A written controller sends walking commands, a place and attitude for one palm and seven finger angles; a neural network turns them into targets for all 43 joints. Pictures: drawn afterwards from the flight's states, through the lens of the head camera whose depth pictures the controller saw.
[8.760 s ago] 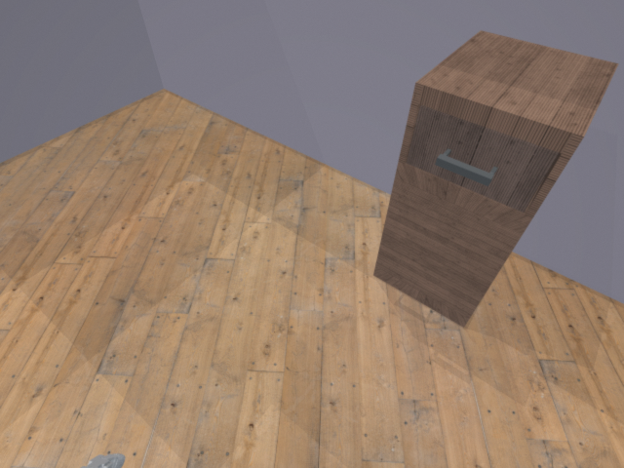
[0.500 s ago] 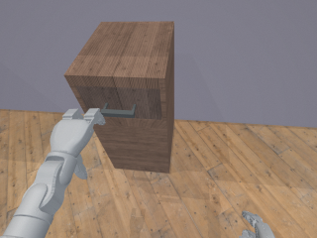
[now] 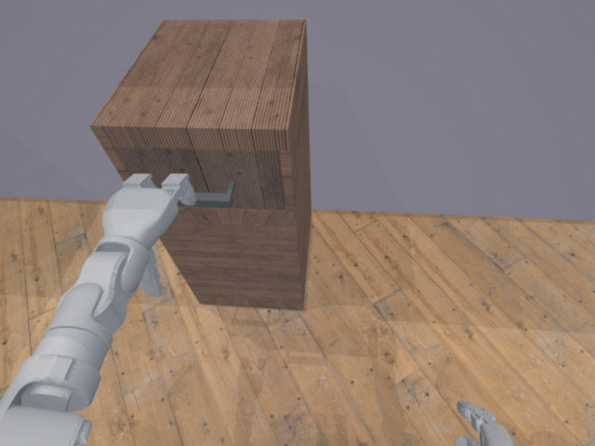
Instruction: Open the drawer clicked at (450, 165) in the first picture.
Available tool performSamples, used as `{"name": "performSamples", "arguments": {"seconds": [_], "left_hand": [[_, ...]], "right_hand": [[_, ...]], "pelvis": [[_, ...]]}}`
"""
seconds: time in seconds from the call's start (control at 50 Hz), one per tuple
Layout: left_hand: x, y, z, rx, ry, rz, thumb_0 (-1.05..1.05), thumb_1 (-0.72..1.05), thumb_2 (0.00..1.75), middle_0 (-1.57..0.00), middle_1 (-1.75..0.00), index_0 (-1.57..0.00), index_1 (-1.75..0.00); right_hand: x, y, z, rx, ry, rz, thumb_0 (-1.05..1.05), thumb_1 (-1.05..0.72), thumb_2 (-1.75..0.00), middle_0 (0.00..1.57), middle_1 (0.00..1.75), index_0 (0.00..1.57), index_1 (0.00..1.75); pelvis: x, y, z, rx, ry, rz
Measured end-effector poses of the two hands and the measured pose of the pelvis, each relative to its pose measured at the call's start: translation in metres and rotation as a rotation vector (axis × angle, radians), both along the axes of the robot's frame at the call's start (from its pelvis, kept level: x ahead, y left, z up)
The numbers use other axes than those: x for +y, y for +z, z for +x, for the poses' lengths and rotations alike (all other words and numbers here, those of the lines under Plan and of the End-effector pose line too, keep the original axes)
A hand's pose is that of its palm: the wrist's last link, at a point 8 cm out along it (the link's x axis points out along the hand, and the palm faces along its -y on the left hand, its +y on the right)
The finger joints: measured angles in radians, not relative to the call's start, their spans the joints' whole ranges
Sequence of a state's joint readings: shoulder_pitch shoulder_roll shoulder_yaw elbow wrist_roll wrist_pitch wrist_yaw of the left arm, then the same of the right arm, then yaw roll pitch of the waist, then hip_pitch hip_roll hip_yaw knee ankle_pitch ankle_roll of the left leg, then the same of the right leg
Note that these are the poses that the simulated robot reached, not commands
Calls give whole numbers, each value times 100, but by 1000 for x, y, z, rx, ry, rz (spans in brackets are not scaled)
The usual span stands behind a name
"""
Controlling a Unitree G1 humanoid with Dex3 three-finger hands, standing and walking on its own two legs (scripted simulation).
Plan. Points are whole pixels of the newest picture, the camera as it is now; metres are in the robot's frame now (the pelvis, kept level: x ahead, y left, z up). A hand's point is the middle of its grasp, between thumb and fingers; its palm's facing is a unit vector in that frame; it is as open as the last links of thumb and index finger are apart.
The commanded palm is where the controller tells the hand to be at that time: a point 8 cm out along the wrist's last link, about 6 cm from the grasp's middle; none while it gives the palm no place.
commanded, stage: move the hooked fingers above the handle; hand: left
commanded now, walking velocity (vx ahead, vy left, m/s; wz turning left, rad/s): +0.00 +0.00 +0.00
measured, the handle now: (201, 192) +0.59 +0.27 -0.09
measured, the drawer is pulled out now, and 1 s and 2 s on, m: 0.00 0.00 0.00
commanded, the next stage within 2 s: lower the fingers behind the handle in 1.82 s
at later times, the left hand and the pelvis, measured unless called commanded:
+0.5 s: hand (170, 216) +0.44 +0.26 +0.01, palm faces -0.07 -0.01 -1.00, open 13.8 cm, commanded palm +0.43 +0.26 +0.06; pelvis +0.00 +0.01 -0.01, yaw -1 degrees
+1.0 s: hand (188, 200) +0.51 +0.26 -0.03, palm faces -0.08 -0.03 -1.00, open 13.8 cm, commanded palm +0.51 +0.26 +0.02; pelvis +0.00 +0.03 -0.04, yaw -2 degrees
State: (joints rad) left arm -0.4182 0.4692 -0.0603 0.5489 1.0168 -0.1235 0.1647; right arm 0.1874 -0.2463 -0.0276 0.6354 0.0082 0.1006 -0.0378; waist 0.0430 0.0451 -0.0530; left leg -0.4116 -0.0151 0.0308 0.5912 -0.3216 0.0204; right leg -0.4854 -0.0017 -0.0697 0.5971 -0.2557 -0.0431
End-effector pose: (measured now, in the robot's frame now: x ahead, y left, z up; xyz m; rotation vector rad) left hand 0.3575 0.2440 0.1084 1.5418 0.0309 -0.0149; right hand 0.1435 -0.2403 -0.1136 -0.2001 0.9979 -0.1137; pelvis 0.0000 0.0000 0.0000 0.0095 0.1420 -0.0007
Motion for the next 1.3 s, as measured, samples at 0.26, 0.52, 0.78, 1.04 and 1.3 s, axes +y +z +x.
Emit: {"name": "performSamples", "arguments": {"seconds": [0.26,0.52,0.78,1.04,1.3], "left_hand": [[7,-25,34,32,-9,0,0,-49,30,-32,-120,-32,-120],[14,-41,70,44,19,18,0,-49,30,-32,-120,-32,-120],[21,-64,102,48,7,13,0,-49,30,-32,-120,-32,-120],[15,-82,144,54,6,-1,0,-49,30,-32,-120,-32,-120],[16,-89,148,70,25,7,0,-49,30,-32,-120,-32,-120]], "right_hand": [[-26,-17,-81,213,-141,-51,0,-91,-90,20,30,20,30],[-16,-22,-108,268,-178,-57,0,-91,-90,20,30,20,30],[-7,-30,-136,360,-185,-88,0,-91,-90,20,30,21,30],[2,-34,-176,496,-225,-111,0,-91,-90,20,30,21,30],[12,-40,-186,559,-241,-65,0,-91,-90,20,30,21,30]], "pelvis": [[5,-7,2,74,-20,-3],[14,-15,-2,139,-22,-12],[26,-30,-3,216,-19,-28],[34,-44,2,290,-17,-51],[32,-45,7,303,-33,-52]]}}
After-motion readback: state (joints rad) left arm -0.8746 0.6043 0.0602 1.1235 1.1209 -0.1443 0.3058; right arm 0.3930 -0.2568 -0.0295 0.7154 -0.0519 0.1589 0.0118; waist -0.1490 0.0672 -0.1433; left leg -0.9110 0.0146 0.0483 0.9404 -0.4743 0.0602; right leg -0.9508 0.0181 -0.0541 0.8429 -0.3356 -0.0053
